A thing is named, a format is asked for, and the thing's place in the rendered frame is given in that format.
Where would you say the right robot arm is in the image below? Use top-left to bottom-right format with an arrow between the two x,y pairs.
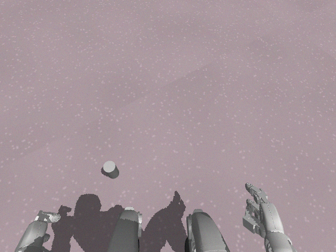
264,232 -> 297,252

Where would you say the right robot hand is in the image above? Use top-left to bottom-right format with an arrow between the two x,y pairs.
243,183 -> 284,238

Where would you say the can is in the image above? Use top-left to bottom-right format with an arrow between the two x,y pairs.
103,161 -> 119,179

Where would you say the left robot hand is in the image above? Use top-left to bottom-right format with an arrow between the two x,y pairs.
14,210 -> 61,252

